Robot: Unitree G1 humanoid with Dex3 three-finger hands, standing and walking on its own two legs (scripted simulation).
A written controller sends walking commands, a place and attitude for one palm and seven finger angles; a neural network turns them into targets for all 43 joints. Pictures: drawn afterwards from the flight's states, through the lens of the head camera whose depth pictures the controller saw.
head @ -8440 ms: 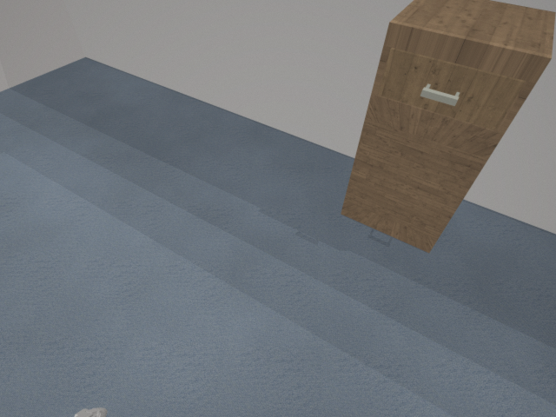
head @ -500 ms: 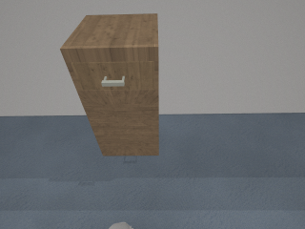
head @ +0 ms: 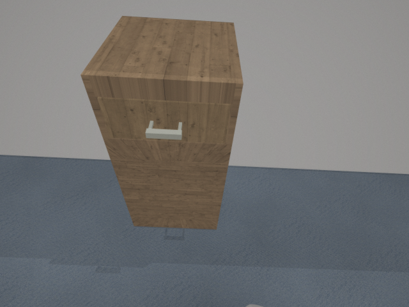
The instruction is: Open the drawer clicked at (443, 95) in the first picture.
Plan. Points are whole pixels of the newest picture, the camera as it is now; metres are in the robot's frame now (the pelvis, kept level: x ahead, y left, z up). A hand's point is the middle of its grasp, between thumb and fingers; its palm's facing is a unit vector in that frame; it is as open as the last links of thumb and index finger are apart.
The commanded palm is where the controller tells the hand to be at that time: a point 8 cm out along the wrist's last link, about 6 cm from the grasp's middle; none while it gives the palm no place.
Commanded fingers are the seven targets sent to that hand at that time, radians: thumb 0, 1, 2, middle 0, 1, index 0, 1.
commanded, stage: take the last steps up to it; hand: left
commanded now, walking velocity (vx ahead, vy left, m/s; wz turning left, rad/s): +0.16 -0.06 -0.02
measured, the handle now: (164, 129) +0.61 +0.17 -0.04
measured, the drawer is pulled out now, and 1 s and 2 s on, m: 0.00 0.00 0.00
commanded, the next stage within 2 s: come to a stop and stand still in 0.02 s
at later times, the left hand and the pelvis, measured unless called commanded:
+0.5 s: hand (143, 300) +0.17 +0.15 -0.17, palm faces +0.05 -0.98 -0.20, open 7.3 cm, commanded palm none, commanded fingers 0.00 0.90 0.90 -0.20 -0.30 -0.20 -0.30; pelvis +0.07 -0.03 -0.01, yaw +2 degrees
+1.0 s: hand out of the picture +0.05 +0.16 -0.17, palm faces +0.02 -0.97 -0.22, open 7.4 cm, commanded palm none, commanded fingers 0.00 0.90 0.90 -0.20 -0.30 -0.20 -0.30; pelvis +0.05 -0.01 +0.00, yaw -1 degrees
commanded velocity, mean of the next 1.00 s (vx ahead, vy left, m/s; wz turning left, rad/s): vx -0.07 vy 0.03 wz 0.00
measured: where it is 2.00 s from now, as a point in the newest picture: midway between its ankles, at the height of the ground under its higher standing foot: outside the picture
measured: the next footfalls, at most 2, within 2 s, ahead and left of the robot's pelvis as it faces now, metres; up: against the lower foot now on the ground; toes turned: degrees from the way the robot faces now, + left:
right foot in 0.22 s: +0.18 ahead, -0.15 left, +0.00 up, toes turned -8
left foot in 0.56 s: +0.10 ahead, +0.09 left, +0.00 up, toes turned +0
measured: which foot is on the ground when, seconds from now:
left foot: down 0.00-0.22, up 0.24-0.54, down 0.56-1.00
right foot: up 0.00-0.20, down 0.22-0.58, up 0.60-0.84, down 0.86-1.00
